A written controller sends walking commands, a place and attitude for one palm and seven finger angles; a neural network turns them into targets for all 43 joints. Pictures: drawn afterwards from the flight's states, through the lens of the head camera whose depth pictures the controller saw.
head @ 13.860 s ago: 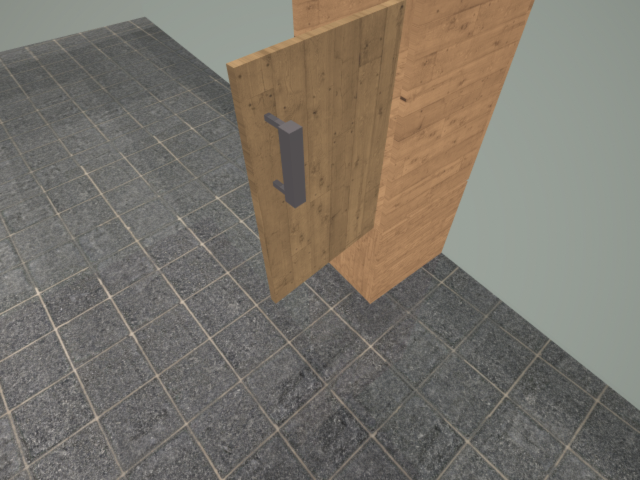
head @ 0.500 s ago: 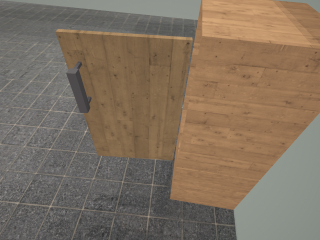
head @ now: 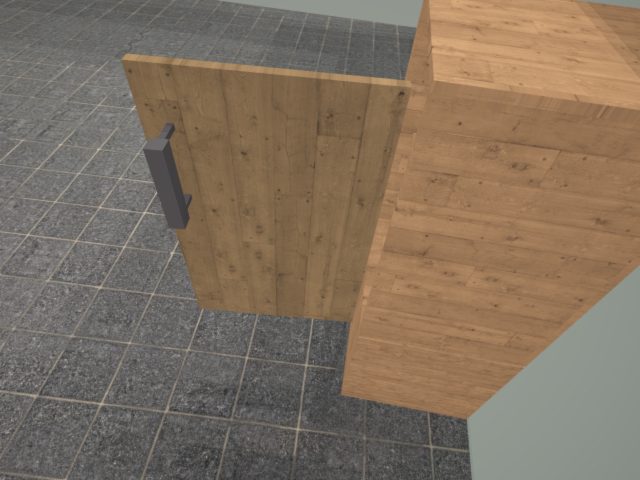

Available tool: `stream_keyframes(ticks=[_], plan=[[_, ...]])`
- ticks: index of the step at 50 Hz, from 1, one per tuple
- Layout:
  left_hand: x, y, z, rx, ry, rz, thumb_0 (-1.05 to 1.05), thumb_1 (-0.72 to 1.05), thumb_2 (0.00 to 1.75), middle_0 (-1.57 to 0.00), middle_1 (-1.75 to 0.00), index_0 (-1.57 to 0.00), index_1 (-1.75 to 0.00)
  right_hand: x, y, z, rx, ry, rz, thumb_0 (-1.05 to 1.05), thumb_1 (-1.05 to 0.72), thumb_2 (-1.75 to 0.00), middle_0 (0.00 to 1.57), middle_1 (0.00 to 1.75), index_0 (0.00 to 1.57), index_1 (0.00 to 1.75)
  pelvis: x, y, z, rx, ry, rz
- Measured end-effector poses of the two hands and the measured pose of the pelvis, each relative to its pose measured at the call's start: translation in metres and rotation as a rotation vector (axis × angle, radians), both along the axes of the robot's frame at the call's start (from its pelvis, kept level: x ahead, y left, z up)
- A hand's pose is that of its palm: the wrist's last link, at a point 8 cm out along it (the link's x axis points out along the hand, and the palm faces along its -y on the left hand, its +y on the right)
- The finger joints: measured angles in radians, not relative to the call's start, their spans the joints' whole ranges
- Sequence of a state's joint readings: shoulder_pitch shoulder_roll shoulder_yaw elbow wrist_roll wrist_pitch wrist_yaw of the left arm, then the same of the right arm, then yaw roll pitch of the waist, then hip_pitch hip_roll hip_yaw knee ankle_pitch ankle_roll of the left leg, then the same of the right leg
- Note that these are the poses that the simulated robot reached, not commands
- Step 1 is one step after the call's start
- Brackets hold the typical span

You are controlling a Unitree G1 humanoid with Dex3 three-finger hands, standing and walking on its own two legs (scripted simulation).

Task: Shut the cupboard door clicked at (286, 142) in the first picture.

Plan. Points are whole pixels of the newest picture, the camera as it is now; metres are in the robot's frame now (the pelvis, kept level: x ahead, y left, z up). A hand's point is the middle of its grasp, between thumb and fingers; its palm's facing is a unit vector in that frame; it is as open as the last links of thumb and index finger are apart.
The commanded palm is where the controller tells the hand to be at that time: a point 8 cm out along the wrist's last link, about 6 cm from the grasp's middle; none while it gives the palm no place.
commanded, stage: look again from close up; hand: left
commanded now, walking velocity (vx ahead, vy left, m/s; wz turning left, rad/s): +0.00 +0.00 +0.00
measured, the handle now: (173, 177) +0.50 +0.26 +0.09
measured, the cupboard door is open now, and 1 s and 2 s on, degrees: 96 96 96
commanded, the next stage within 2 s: raise the hand and make a fist in 0.28 s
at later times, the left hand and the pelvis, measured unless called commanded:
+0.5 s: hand (150, 445) +0.18 +0.22 -0.08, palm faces +0.21 -0.96 -0.18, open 7.4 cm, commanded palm +0.13 +0.25 -0.06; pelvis +0.03 +0.01 -0.01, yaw +2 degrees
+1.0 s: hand (174, 416) +0.19 +0.18 -0.01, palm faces +0.00 -1.00 -0.05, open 5.2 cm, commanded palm +0.16 +0.24 -0.01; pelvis +0.02 -0.02 -0.08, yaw +4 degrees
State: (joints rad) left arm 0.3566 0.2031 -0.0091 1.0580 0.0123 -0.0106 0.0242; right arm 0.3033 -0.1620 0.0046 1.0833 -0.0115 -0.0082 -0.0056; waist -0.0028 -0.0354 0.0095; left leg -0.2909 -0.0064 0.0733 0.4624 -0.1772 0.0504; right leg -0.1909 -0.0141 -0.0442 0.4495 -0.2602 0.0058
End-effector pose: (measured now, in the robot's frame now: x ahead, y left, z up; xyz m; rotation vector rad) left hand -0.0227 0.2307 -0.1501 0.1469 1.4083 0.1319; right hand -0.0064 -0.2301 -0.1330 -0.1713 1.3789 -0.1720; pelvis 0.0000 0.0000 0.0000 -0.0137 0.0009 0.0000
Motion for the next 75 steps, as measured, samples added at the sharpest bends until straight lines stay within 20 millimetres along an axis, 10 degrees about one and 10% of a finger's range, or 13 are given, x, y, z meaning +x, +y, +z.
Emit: stream_keyframes(ticks=[20,26,30,39,44,51,63,75], plan=[[0.072,0.028,0.004,0.039,-0.088,-0.043,0.01,0.9,0.9,-0.2,-0.3,-0.2,-0.3,0.095,-0.001,0.01,-0.044,-0.147,0.059,0.0,-0.9,-0.9,0.2,0.3,0.2,0.3,0.03,0.016,0.002,0.005,-0.009,-0.013],[0.189,0.036,0.117,0.071,-0.911,0.052,0.02,0.91,0.9,-0.21,-0.32,-0.21,-0.32,0.125,-0.004,0.029,-0.064,-0.511,0.098,0.01,-0.9,-0.9,0.2,0.3,0.2,0.3,0.027,0.011,-0.011,0.021,0.008,0.055],[0.225,0.02,0.164,-0.036,-1.355,-0.027,0.01,0.91,0.9,-0.25,-0.36,-0.25,-0.36,0.158,-0.009,0.023,-0.027,-0.685,0.143,0.01,-0.9,-0.9,0.2,0.3,0.2,0.3,0.021,0.005,-0.034,0.03,0.076,0.058],[0.171,0.015,0.098,-0.134,-1.268,-0.086,0.01,0.9,0.9,-0.39,-0.51,-0.4,-0.52,0.226,-0.021,0.016,-0.045,-0.886,0.212,0.01,-0.9,-0.9,0.2,0.3,0.2,0.3,0.013,-0.016,-0.084,0.007,0.197,0.045],[0.157,0.018,0.124,-0.019,-1.377,-0.061,0.02,0.9,0.9,-0.48,-0.61,-0.48,-0.62,0.246,-0.012,0.009,-0.036,-0.896,0.287,0.01,-0.9,-0.9,0.2,0.3,0.2,0.3,0.018,-0.021,-0.089,-0.025,0.208,0.074],[0.202,0.007,0.141,-0.126,-1.38,-0.182,0.02,0.9,0.9,-0.61,-0.75,-0.61,-0.75,0.241,0.003,-0.003,0.02,-0.831,0.243,0.01,-0.9,-0.9,0.2,0.3,0.2,0.3,0.022,-0.023,-0.081,-0.029,0.207,0.076],[0.218,0.025,0.171,-0.105,-1.36,-0.14,0.02,0.9,0.9,-0.83,-0.99,-0.83,-0.99,0.206,-0.005,0.012,-0.024,-0.739,0.173,0.01,-0.9,-0.9,0.2,0.3,0.2,0.3,0.036,-0.006,-0.056,-0.016,0.185,0.056],[0.227,0.033,0.193,-0.102,-1.422,-0.163,0.02,0.9,0.9,-1.05,-1.23,-1.05,-1.23,0.22,0.015,0.037,-0.032,-0.816,0.209,0.01,-0.9,-0.9,0.2,0.3,0.2,0.3,0.035,0.011,-0.047,-0.031,0.132,0.062]])
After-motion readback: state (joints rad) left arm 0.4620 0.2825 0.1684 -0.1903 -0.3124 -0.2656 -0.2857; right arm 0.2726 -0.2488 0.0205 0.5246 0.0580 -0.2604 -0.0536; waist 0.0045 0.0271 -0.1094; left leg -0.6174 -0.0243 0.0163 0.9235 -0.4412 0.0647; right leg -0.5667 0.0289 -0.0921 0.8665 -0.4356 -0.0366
